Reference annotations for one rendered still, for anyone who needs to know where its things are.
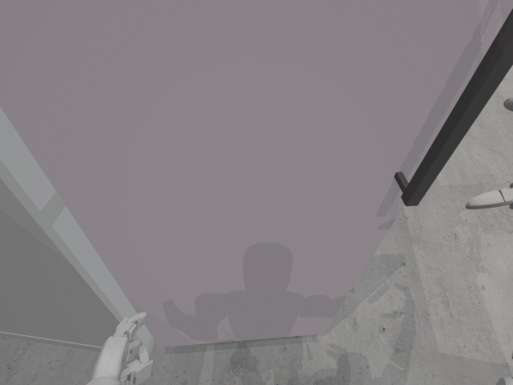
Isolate robot right hand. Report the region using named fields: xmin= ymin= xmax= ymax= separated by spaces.
xmin=466 ymin=97 xmax=513 ymax=209

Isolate handle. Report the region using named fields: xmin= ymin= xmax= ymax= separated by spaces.
xmin=394 ymin=9 xmax=513 ymax=206

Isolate robot left hand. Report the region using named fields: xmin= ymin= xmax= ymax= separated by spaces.
xmin=91 ymin=312 xmax=153 ymax=385

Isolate fridge door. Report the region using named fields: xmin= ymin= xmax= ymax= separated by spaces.
xmin=0 ymin=0 xmax=513 ymax=347

